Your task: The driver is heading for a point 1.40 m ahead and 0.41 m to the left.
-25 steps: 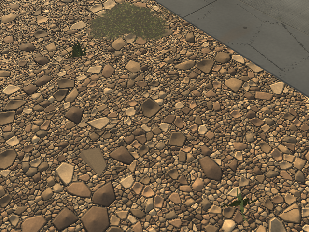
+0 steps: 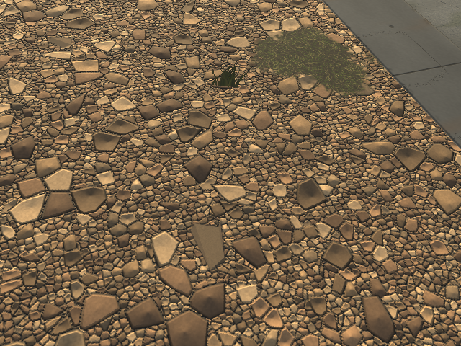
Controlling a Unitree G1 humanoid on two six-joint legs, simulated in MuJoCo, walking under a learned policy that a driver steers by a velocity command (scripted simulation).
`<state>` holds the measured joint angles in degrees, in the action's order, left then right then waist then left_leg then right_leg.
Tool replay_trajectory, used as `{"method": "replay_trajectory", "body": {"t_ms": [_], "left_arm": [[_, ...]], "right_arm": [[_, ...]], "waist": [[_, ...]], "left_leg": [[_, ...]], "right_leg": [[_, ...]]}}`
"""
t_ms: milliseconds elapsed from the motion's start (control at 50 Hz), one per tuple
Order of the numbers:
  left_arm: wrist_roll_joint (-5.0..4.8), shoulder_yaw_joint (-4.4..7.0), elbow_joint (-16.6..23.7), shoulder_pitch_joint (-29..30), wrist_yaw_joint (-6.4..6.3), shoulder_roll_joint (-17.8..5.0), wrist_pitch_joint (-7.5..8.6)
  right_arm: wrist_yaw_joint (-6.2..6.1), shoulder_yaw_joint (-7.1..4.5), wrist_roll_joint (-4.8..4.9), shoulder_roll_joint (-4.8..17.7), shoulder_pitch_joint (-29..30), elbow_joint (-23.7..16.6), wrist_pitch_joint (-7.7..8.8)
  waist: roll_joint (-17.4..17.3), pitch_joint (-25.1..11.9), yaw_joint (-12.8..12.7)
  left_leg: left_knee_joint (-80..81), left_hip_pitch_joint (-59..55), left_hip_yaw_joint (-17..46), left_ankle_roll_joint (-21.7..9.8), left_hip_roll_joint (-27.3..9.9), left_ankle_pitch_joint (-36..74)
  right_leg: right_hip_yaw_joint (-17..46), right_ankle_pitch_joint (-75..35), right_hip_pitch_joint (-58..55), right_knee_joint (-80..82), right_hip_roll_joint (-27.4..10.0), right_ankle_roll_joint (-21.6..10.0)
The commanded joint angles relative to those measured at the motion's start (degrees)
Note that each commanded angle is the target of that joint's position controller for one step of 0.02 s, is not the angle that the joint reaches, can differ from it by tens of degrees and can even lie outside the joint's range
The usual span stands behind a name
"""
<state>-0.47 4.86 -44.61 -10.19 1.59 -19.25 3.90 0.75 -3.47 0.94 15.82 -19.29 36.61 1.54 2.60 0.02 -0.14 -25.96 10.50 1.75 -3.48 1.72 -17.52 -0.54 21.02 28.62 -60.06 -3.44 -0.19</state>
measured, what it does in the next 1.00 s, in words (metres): walks ahead, turning left: right foot, then left foot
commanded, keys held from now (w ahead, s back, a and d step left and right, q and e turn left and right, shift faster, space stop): w+q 0.04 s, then w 0.08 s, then no key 0.42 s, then q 0.34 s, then w+q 0.12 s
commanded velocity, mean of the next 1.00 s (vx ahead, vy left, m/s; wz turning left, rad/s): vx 0.16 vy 0.00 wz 0.32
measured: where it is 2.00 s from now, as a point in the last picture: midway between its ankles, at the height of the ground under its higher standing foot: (133, 268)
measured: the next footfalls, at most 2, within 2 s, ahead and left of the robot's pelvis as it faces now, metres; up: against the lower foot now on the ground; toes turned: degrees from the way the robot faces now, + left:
right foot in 0.30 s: +0.32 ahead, -0.10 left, +0.00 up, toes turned +12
left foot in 0.64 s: +0.29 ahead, +0.13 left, +0.00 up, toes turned +7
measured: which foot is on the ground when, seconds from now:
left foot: down 0.00-0.30, up 0.32-0.62, down 0.64-0.86, up 0.88-1.00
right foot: up 0.00-0.28, down 0.30-1.00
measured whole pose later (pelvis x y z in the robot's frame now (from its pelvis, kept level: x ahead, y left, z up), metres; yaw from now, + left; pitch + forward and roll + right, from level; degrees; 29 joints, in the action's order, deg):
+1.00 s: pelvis +0.27 +0.00 +0.00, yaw +19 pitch +1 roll -1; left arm 0.0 3.3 -44.2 -9.8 -0.8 -16.9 0.6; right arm -0.9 -4.8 1.2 18.7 -11.6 33.6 -2.7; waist -1.3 1.3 -1.2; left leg -60.4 29.1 2.7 2.1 0.2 -25.6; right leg -7.1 16.9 11.9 -27.2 -1.5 -1.8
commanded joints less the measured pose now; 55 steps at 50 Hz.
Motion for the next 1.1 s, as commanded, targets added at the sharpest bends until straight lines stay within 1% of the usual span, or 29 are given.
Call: {"method": "replay_trajectory", "body": {"t_ms": [20, 100, 180, 240, 280, 300, 320, 340, 360, 380, 400, 420, 460, 500, 560, 620, 640, 660, 680, 740, 820, 860, 880, 900, 920, 940, 980, 1040, 1100], "left_arm": [[0.98, 1.26, 5.7, 7.4, 0.57, -5.7, 2.59], [0.56, -0.51, 6.0, 11.3, 0.97, -1.8, 2.4], [0.32, -1.04, 8.0, 15.7, 1.7, -1.6, 2.67], [0.67, -0.14, 7.4, 12.2, 1.96, -3.8, 2.99], [1.6, 0.85, 5.4, 4.8, 1.4, -5.5, 3.23], [2.28, 1.31, 4.8, -0.1, 0.97, -7.6, 3.39], [3.66, 1.77, 4.6, -6.0, 0.52, -11.6, 3.2], [2.7, 1.2, 2.8, -8.3, 0.99, -9.3, 2.26], [0.49, 0.64, 3.6, -5.7, 1.02, -6.8, 1.47], [0.18, -0.16, 4.1, -1.1, 0.7, -4.5, 0.84], [0.48, -1.22, 4.3, 2.4, 0.47, -2.1, 0.42], [0.95, -1.81, 4.3, 5.1, 0.33, -0.8, 0.2], [1.9, -1.68, 3.4, 7.6, 0.2, -1.4, 0.03], [1.97, -1.42, 2.6, 7.6, -0.08, -2.3, 0.04], [1.04, -1.15, 1.9, 7.8, -0.64, -3.8, -0.98], [0.68, -1.42, 1.8, 7.9, -1.36, -3.9, -2.37], [0.88, -1.6, 1.2, 6.2, -1.6, -3.4, -2.71], [1.39, -1.48, 1.2, 3.2, -1.82, -3.2, -2.92], [1.6, -1.58, 1.4, 3.5, -2.23, -2.2, -3.01], [1.19, -1.27, 2.6, 5.4, -2.77, -1.7, -3.05], [0.92, -0.72, 3.0, 2.3, -1.61, -2.6, -2.46], [1.3, 0.76, 2.6, 1.1, -1.33, -6.8, -3.12], [1.24, 1.03, 2.5, -0.2, -1.45, -7.6, -3.64], [1.35, 0.76, 2.6, -1.8, -1.87, -6.9, -3.69], [1.07, 0.49, 3.2, -2.2, -2.14, -6.5, -3.4], [0.65, 0.55, 3.7, -1.0, -2.44, -6.3, -3.02], [-0.03, 0.78, 3.5, 0.6, -2.97, -6.6, -2.45], [0.37, 1.12, 3.1, -1.2, -3.08, -7.3, -2.07], [-0.14, 1.89, 2.3, -2.1, -2.07, -9.5, -1.41]], "right_arm": [[-1.2, -2.22, -0.55, 9.3, 0.5, -4.0, 1.51], [-2.3, -2.44, -0.38, 10.0, -1.5, -2.2, 1.67], [-2.4, -2.54, -0.14, 10.4, -4.8, 1.1, 1.44], [-2.63, -2.62, -0.14, 10.3, -4.0, 2.2, 0.94], [-2.74, -2.38, -0.01, 9.7, -1.9, 1.7, 0.68], [-2.69, -1.78, -0.58, 8.1, -2.5, 1.2, 0.66], [-2.67, -0.5, -1.75, 4.5, -8.2, 0.5, 0.75], [-2.34, -0.1, -0.44, 3.7, -16.4, 3.1, 0.82], [-2.22, -1.55, 0.64, 9.9, -12.6, 3.9, 0.19], [-2.41, -1.91, 0.85, 11.0, -6.0, 2.6, -0.51], [-2.83, -1.66, -0.02, 10.1, -2.4, 2.0, -1.27], [-3.14, -1.67, -0.77, 9.1, -1.2, 1.6, -2.1], [-3.41, -0.73, -0.94, 5.2, -3.5, 2.4, -3.07], [-3.64, 0.2, -1.42, 3.1, -3.0, 2.5, -2.73], [-3.25, -0.07, -1.06, 4.6, -2.4, 3.3, -2.72], [-2.92, -0.8, -1.83, 6.9, 2.5, 0.9, -3.21], [-3.04, -0.94, -2.08, 8.0, 4.4, -0.8, -3.17], [-3.31, -1.67, -1.9, 11.5, 7.0, -2.2, -3.11], [-3.25, -2.2, -1.43, 11.9, 7.3, -1.9, -3.0], [-2.8, -2.17, -1.34, 10.6, 6.2, -2.7, -1.8], [-3.03, -2.44, -0.32, 9.9, 9.2, -5.7, -1.74], [-2.97, -2.06, -0.04, 7.9, 8.2, -7.4, -2.47], [-2.87, -2.13, -0.25, 7.9, 7.8, -7.7, -2.74], [-2.77, -2.62, -0.46, 8.7, 8.1, -8.1, -3.09], [-2.4, -3.32, -0.3, 10.2, 8.2, -8.0, -3.25], [-1.97, -3.32, 0.22, 9.7, 8.5, -7.9, -3.48], [-1.4, -2.56, 0.44, 7.7, 11.7, -8.6, -3.55], [-0.13, -1.55, 0.49, 5.6, 14.2, -10.0, -2.43], [0.76, -0.57, 0.39, 3.9, 15.9, -11.1, -1.5]], "waist": [[-9.5, 2.5, 1.0], [-8.9, 2.9, 2.6], [-9.3, 4.8, 4.3], [-10.6, 2.7, 2.3], [-10.6, -2.1, -1.9], [-8.3, -7.7, -3.9], [3.2, -18.1, -3.0], [14.4, -27.3, -1.1], [6.9, -22.2, -2.3], [3.5, -13.5, -2.2], [0.4, -8.3, -1.2], [0.5, -4.9, 0.4], [4.1, -3.0, 2.7], [5.2, -4.5, 2.4], [3.6, -7.4, 2.3], [2.9, -2.9, 1.8], [0.8, -0.9, 1.2], [-5.8, 1.3, -2.1], [-11.6, 1.7, -2.2], [-16.0, 0.4, -0.7], [-12.4, -6.1, -2.1], [0.9, -6.6, -0.9], [8.1, -5.1, -1.6], [11.5, -5.5, -2.8], [5.4, -4.5, -2.9], [1.7, -2.8, -1.9], [3.4, 1.9, -2.7], [3.5, 1.7, -4.4], [3.5, 1.2, -4.9]], "left_leg": [[15.7, -10.4, 18.7, -10.9, -13.3, 7.1], [15.3, -5.6, 11.1, -8.6, -10.1, 13.4], [12.5, -3.7, 10.3, -7.1, -10.9, 23.0], [7.0, -7.6, 11.7, -5.0, -12.3, 30.7], [-2.3, -8.8, 10.6, -2.8, -9.7, 43.8], [-11.5, -5.1, 9.1, -0.4, -6.4, 40.0], [-30.6, 9.2, 8.3, 3.2, -0.7, 15.3], [-45.9, 16.8, 10.8, 5.8, 5.7, -23.7], [-50.6, 19.2, 12.1, 6.4, 2.6, -21.2], [-49.7, 22.2, 8.9, 6.6, 0.1, -17.9], [-45.9, 21.3, 6.9, 6.7, -2.1, -15.2], [-41.2, 18.1, 6.1, 6.8, -4.2, -12.5], [-30.5, 9.7, 3.2, 7.0, -4.9, -10.4], [-21.1, 5.5, 2.0, 7.1, -5.0, -8.6], [-11.3, -0.5, 0.6, 6.1, -4.5, 4.0], [-6.8, -1.4, 0.1, 3.3, -4.1, 6.8], [-3.6, 0.4, 3.2, 1.7, -6.2, 9.7], [-0.9, 4.6, 8.7, -0.7, -8.9, 10.5], [1.9, 8.2, 11.2, -2.7, -9.0, 4.7], [4.5, 4.8, 19.8, -6.2, -12.7, 12.6], [-3.1, 1.4, 19.5, -4.9, -10.8, 26.0], [-12.5, 11.7, 10.2, 0.6, -2.9, 15.9], [-18.9, 18.9, 5.0, 3.5, 1.1, 4.0], [-31.4, 25.6, 2.8, 5.0, 0.9, -18.1], [-40.8, 29.7, 4.7, 5.5, -1.5, -18.7], [-42.2, 31.8, 5.5, 5.4, -3.8, -14.4], [-36.7, 34.3, 4.1, 5.8, -5.9, -7.1], [-28.5, 29.8, -0.3, 6.3, -6.1, -2.1], [-18.5, 22.3, -3.2, 5.0, -6.1, -1.4]], "right_leg": [[2.3, -9.8, 16.7, 4.6, -0.9, 1.2], [0.8, -21.2, 9.3, 20.6, 1.7, 3.3], [0.2, -25.2, 3.5, 28.4, 3.5, 2.0], [1.1, -24.0, -0.6, 30.8, 3.8, -0.7], [-1.4, -26.4, -10.6, 33.8, 5.8, -3.2], [1.3, -39.1, -22.0, 32.7, 1.7, -5.4], [16.7, -56.5, -42.3, 28.0, -12.4, -13.1], [35.1, -57.1, -49.9, 32.6, -21.9, -21.7], [32.1, -42.4, -43.0, 36.5, -19.3, -19.5], [24.7, -33.6, -35.1, 38.1, -16.5, -16.9], [19.9, -29.5, -26.7, 40.2, -13.6, -15.1], [16.4, -26.5, -19.2, 42.4, -11.5, -13.9], [10.7, -25.8, -10.1, 45.0, -7.9, -12.7], [8.2, -31.0, -9.8, 44.4, -7.6, -13.6], [7.9, -20.5, -10.7, 44.0, -8.6, -12.9], [7.4, 1.3, -7.1, 43.3, -7.1, -8.6], [6.6, 5.0, -7.0, 41.7, -6.0, -6.3], [2.6, 6.8, -7.5, 38.1, -1.7, -3.7], [-2.8, 3.6, -9.6, 33.2, 2.6, -1.4], [-2.9, -3.7, -7.6, 23.7, 5.4, -0.4], [0.4, -12.1, -13.1, 29.1, 2.8, -2.3], [5.7, -24.3, -22.4, 33.5, -5.1, -6.2], [13.8, -31.1, -25.7, 37.4, -12.2, -11.6], [21.1, -32.6, -28.9, 41.1, -20.5, -17.4], [22.5, -26.5, -29.3, 42.8, -22.5, -18.9], [19.6, -15.3, -29.0, 44.0, -20.6, -17.0], [13.9, -0.8, -28.1, 48.1, -16.2, -13.1], [5.9, -3.1, -27.8, 50.2, -13.2, -11.5], [-0.1, -7.7, -25.8, 49.9, -12.8, -10.7]]}}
